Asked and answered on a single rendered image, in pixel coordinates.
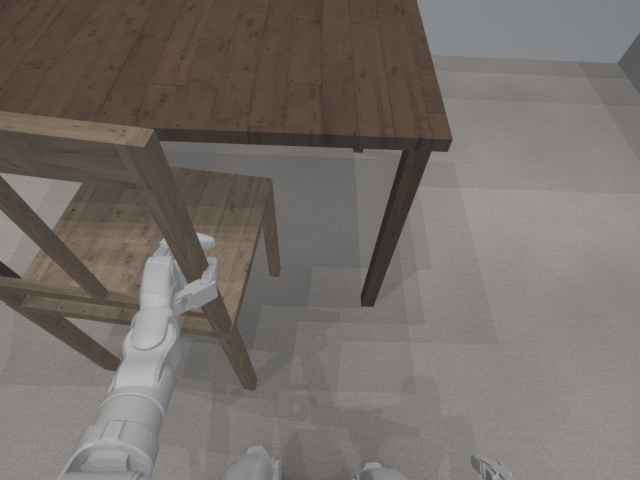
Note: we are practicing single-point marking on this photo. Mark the robot right shin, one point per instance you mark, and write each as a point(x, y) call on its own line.
point(371, 465)

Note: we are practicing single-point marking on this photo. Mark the robot left hand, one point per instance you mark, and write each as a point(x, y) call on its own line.
point(162, 278)

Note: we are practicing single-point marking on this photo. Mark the left robot forearm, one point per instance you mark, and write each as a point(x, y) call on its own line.
point(124, 434)

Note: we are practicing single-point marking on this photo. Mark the table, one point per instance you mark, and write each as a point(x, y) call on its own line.
point(314, 73)

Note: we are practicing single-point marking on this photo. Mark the chair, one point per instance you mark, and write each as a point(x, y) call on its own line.
point(90, 265)

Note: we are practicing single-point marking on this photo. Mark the robot right hand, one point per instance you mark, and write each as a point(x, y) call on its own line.
point(489, 469)

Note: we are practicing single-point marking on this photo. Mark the left robot thigh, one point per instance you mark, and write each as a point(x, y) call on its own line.
point(257, 466)

